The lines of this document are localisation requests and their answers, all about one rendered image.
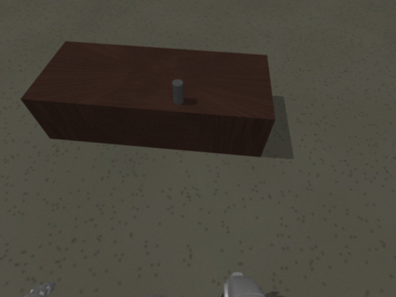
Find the left robot hand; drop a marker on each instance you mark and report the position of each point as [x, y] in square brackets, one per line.
[42, 290]

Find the can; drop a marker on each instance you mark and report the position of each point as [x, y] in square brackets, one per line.
[178, 93]

